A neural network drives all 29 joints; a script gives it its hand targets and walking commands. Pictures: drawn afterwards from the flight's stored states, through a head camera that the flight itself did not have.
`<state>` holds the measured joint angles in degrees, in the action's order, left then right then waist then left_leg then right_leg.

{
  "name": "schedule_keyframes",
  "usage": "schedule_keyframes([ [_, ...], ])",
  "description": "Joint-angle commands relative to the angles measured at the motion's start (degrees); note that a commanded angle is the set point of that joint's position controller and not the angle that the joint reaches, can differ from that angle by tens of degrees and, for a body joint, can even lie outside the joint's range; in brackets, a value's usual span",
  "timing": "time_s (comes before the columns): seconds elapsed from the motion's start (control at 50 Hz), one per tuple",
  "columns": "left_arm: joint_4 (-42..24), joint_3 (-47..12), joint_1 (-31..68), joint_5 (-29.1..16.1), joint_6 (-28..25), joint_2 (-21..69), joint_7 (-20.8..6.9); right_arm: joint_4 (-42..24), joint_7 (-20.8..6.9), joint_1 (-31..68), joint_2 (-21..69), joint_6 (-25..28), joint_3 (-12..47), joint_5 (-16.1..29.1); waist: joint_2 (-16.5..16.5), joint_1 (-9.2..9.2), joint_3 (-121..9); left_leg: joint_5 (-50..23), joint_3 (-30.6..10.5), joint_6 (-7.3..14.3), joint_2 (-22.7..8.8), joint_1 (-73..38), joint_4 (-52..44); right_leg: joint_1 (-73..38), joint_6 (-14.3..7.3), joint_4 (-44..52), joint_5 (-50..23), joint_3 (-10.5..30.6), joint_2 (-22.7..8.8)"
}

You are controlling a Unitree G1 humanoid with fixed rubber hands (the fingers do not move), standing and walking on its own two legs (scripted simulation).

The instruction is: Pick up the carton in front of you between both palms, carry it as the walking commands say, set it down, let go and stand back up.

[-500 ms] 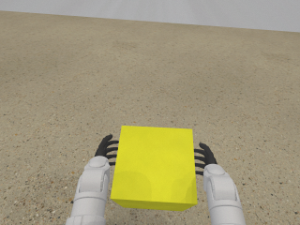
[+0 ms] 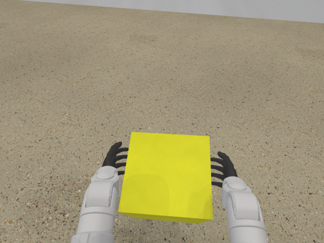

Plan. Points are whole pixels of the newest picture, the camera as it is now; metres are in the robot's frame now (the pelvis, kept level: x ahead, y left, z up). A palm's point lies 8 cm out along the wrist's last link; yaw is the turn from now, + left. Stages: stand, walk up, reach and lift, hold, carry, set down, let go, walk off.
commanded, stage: hold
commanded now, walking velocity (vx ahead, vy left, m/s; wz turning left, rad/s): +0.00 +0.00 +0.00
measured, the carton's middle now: (168, 181) +0.32 -0.01 -0.08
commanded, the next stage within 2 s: set down in 0.42 s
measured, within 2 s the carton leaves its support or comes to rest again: neither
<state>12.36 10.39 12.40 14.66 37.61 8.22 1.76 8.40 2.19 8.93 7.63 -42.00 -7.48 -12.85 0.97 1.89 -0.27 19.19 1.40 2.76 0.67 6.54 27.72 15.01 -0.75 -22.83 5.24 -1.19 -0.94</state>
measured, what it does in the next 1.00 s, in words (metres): shifts its weight, turning left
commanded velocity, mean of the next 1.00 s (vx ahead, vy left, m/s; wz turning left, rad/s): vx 0.00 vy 0.00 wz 0.00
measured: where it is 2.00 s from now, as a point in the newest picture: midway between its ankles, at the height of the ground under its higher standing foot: outside the picture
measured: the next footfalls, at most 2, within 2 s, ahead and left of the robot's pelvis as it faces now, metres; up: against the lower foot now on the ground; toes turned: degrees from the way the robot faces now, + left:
none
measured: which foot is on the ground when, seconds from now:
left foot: down 0.00-1.00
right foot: down 0.00-1.00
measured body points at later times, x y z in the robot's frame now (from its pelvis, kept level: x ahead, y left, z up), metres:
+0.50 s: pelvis -0.03 -0.07 +0.00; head -0.07 -0.10 +0.45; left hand +0.25 +0.13 +0.04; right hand +0.29 -0.17 +0.03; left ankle -0.05 +0.08 -0.74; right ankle +0.07 -0.16 -0.74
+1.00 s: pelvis -0.08 -0.09 -0.05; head +0.07 -0.08 +0.38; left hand +0.29 +0.15 -0.07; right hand +0.35 -0.15 -0.10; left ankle -0.04 +0.09 -0.74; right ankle +0.07 -0.16 -0.74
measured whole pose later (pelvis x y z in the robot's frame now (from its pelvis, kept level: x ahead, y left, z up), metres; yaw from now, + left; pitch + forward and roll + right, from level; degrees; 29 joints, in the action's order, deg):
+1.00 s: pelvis -0.08 -0.09 -0.05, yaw +16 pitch +9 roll +1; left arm 39.3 36.0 45.8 29.0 17.4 10.0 -0.7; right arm 35.7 2.1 43.2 9.3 -21.8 -32.2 -27.7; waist 3.9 2.7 10.5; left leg 17.3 -9.6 -1.4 2.8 40.5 47.6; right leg 43.8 -0.2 -44.7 10.1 4.3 3.7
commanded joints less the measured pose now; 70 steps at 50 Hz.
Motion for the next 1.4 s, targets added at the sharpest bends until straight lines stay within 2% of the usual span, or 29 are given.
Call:
schedule_keyframes([
  [0.0, -0.8, -29.8, 17.5, -12.9, -1.5, 51.8, -12.0, -11.7, -14.2, 29.2, 49.0, 5.0, 34.8, 16.5, 2.1, -1.95, -21.3, -43.4, -10.1, -3.3, 1.7, -1.2, -6.8, -21.0, 0.7, -0.5, -22.5, 7.7, 6.7],
  [0.02, 1.4, -29.4, 17.8, -12.0, -1.4, 53.3, -12.2, -9.1, -14.0, 31.3, 48.7, 4.8, 35.5, 16.0, 1.9, -5.03, -19.3, -37.3, -9.7, -3.5, 1.5, -0.3, -7.8, -21.7, 0.9, -1.1, -18.1, 6.5, 7.1],
  [0.04, 3.4, -28.3, 19.7, -12.7, -1.0, 53.4, -13.2, -7.8, -14.0, 29.4, 48.0, 4.9, 32.4, 14.5, 3.5, -1.4, -14.8, -29.8, -9.1, -3.6, 1.7, 1.7, -9.8, -19.1, 0.0, 0.4, -11.6, 6.3, 7.5],
  [0.06, 3.5, -28.4, 22.6, -12.4, -1.0, 53.1, -13.8, -3.1, -14.1, 31.0, 49.0, 4.7, 29.3, 12.5, 2.0, -2.22, -14.2, -23.9, -9.6, -3.4, 1.7, 1.2, -10.2, -16.9, 0.1, 0.6, -4.9, 4.7, 8.1],
  [0.1, 1.3, -31.0, 27.5, -14.5, -1.2, 54.0, -15.0, -1.3, -13.9, 28.5, 49.1, 4.8, 28.0, 10.5, 6.0, 2.91, -13.3, -22.3, -9.6, -4.5, 2.3, 1.3, -9.6, -17.6, -0.8, 0.8, -5.5, 5.0, 7.6],
  [0.12, 3.2, -30.6, 25.2, -14.8, -0.4, 54.6, -15.5, -2.1, -14.0, 29.7, 50.4, 4.6, 27.8, 11.5, 2.1, 0.77, -10.7, -24.0, -10.1, -4.2, 1.5, 2.0, -9.9, -15.6, -0.1, 0.5, -4.2, 3.8, 8.4],
  [0.16, 2.0, -31.9, 29.9, -16.0, -0.3, 56.4, -16.2, -0.4, -14.6, 30.5, 52.4, 4.4, 28.1, 11.0, 4.1, 3.93, -14.0, -17.8, -9.2, -4.7, 2.1, 2.5, -10.0, -19.0, -0.1, 0.3, -3.7, 4.1, 7.8],
  [0.18, 5.4, -29.2, 27.8, -13.9, 0.4, 55.1, -16.4, 2.7, -14.9, 32.9, 52.3, 3.8, 26.3, 11.3, 3.3, 0.04, -9.1, -15.6, -9.4, -4.1, 1.3, 6.4, -11.9, -16.9, 0.1, 0.2, -0.1, 3.1, 8.5],
  [0.2, 8.7, -28.0, 29.0, -14.1, 0.5, 55.2, -16.6, 4.3, -15.1, 31.5, 52.2, 3.8, 27.2, 10.5, 3.8, 2.79, -9.0, -13.8, -8.1, -4.6, 2.6, 7.6, -11.0, -18.7, -0.5, 1.9, -0.5, 4.1, 7.5],
  [0.28, 7.7, -27.6, 28.5, -14.6, -0.6, 55.4, -17.4, 4.3, -16.2, 36.0, 57.2, 4.1, 29.8, 13.6, -1.2, -2.78, -11.4, -9.9, -8.4, -2.6, 2.9, 9.9, -11.0, -20.5, 1.0, 0.7, -0.2, 2.7, 7.6],
  [0.3, 8.1, -28.0, 31.3, -15.1, -0.8, 57.3, -17.5, 3.4, -16.3, 36.1, 57.0, 4.2, 30.6, 13.2, 0.2, 0.18, -12.4, -8.8, -7.3, -3.1, 3.8, 13.1, -10.0, -26.1, 0.7, 1.3, -1.4, 4.5, 6.1],
  [0.32, 8.2, -27.3, 31.3, -14.7, -1.0, 57.1, -17.5, 2.7, -16.4, 39.1, 58.7, 3.8, 31.3, 14.4, -3.6, -2.96, -12.5, -4.9, -7.5, -1.8, 3.8, 12.6, -10.8, -25.1, 1.9, 1.1, 1.8, 3.6, 6.4],
  [0.44, 12.9, -23.5, 32.7, -12.5, -1.6, 56.5, -19.5, 3.9, -18.0, 40.7, 60.2, 3.6, 30.4, 14.2, -2.9, -1.96, -10.5, 1.7, -5.6, -1.0, 4.5, 14.4, -11.5, -24.6, 2.6, 4.3, 10.6, 4.9, 4.9],
  [0.56, 22.4, -10.9, 49.8, -4.3, -7.0, 48.5, -21.2, 20.0, -15.8, 53.0, 60.9, 7.3, 15.5, 7.2, -6.2, -4.48, -11.9, 6.2, -5.5, -0.3, 4.7, 18.2, -4.3, -23.9, 3.1, 5.2, 26.1, 10.6, 2.1],
  [0.58, 25.6, -9.0, 50.9, -2.6, -7.6, 48.6, -20.9, 21.6, -14.9, 54.4, 58.5, 8.4, 12.6, 6.1, -2.6, -1.89, -8.4, 8.8, -5.2, 0.2, 4.6, 17.6, -3.2, -18.0, 1.7, 4.2, 28.0, 11.2, 2.2],
  [0.74, 35.0, 16.1, 52.2, 12.5, -12.2, 32.3, -15.0, 29.9, -9.4, 61.6, 35.7, 12.5, -13.0, -10.0, -0.5, -0.71, -4.0, 11.8, -3.5, -0.9, 5.3, 32.4, 2.6, -12.5, 2.0, -4.3, 26.5, 7.7, 4.9],
  [0.78, 35.8, 15.4, 54.3, 12.2, -13.2, 30.9, -14.0, 27.9, -9.4, 61.9, 34.7, 14.5, -11.2, -9.1, -0.2, 0.34, -6.8, 10.4, -2.5, -1.7, 6.1, 32.5, 4.9, -7.8, 2.8, -5.5, 28.1, 7.0, 5.7],
  [0.86, 33.0, 12.5, 52.2, 10.4, -19.1, 33.3, -12.4, 29.1, -9.0, 56.3, 35.6, 19.9, -7.4, -8.6, -1.7, 0.1, -13.6, 2.8, -2.4, -1.9, 6.3, 37.6, 8.3, -2.1, 2.6, -12.9, 9.5, 2.6, 6.6],
  [0.94, 32.0, 6.1, 61.5, 6.3, -25.7, 38.1, -12.3, 29.2, -11.0, 65.5, 40.6, 27.0, -2.4, -7.0, -5.2, 1.34, -23.4, 5.9, -1.9, -2.4, 7.9, 47.4, 17.2, 6.6, 1.8, -20.4, 14.7, 3.6, 7.2],
  [1.02, 27.7, -9.0, 63.1, -1.8, -28.6, 49.7, -12.5, 24.7, -12.8, 69.5, 48.9, 30.9, 10.1, 0.1, -4.7, 1.29, -46.7, 1.8, -2.0, -2.9, 9.0, 52.5, 23.8, 9.0, 2.6, -30.7, 3.2, 1.3, 7.7],
  [1.06, 24.5, -14.3, 66.1, -3.0, -28.4, 50.9, -12.6, 29.9, -14.1, 67.6, 48.4, 30.5, 10.4, 0.5, 1.3, 0.96, -56.8, -3.2, -0.6, -4.7, 9.6, 54.5, 28.4, 11.6, 1.7, -35.5, -3.8, 1.7, 7.7],
  [1.14, 18.5, -24.8, 64.3, -8.6, -26.5, 59.0, -12.7, 20.6, -16.9, 66.5, 51.1, 29.4, 18.1, 4.5, 1.1, 4.34, -71.7, -9.1, 0.0, -6.5, 10.5, 55.3, 35.0, 17.2, 2.6, -41.0, -10.6, -0.4, 8.4],
  [1.16, 21.5, -25.3, 64.6, -9.1, -24.7, 56.9, -12.3, 18.2, -17.6, 69.2, 47.7, 29.3, 18.4, 4.8, 3.1, 6.96, -73.9, -11.4, -1.0, -6.6, 10.0, 51.9, 35.5, 23.1, 2.6, -44.1, -10.9, -2.1, 8.3],
  [1.18, 27.2, -21.7, 59.1, -7.8, -23.3, 59.9, -12.3, 19.1, -17.8, 68.7, 48.5, 28.0, 18.6, 5.1, 1.6, 4.4, -67.9, -11.1, -1.2, -6.5, 9.9, 55.9, 35.3, 27.2, 2.9, -42.2, -9.4, -0.7, 8.0],
  [1.2, 23.1, -23.4, 61.7, -7.6, -22.8, 58.6, -12.5, 18.9, -18.3, 68.6, 47.1, 27.3, 18.2, 4.1, 1.6, 8.26, -68.3, -8.1, -1.4, -6.7, 9.7, 56.8, 36.0, 29.5, 2.4, -42.8, -6.4, -2.1, 8.5],
  [1.24, 28.7, -23.9, 57.5, -7.5, -20.5, 59.8, -11.8, 15.1, -19.0, 69.7, 43.1, 26.9, 17.2, 5.4, 6.1, 8.83, -67.3, -8.3, -1.1, -7.2, 9.5, 56.2, 36.8, 33.9, 2.2, -44.1, -4.4, -2.5, 8.2],
  [1.28, 29.1, -23.9, 55.2, -8.2, -20.8, 61.4, -10.5, 17.7, -19.7, 68.3, 44.5, 26.1, 16.6, 5.3, 5.8, 7.04, -67.9, -11.0, -2.0, -7.0, 10.0, 58.0, 37.7, 35.9, 1.9, -45.3, -7.3, -1.4, 7.9],
  [1.3, 28.9, -22.2, 54.3, -8.6, -21.1, 60.6, -10.1, 13.2, -20.3, 69.1, 42.0, 26.3, 17.1, 6.5, 2.7, 9.97, -67.8, -11.1, -2.7, -6.8, 9.8, 57.6, 38.8, 37.2, 2.5, -45.6, -6.2, -2.9, 8.1],
  [1.38, 36.0, -15.3, 53.2, -4.0, -21.4, 57.2, -6.9, 18.4, -21.3, 73.6, 37.2, 27.6, 13.1, 6.4, 4.1, 6.17, -57.6, -8.3, -2.8, -6.2, 10.1, 64.6, 39.6, 47.2, 2.7, -47.4, -2.0, -2.2, 7.3],
])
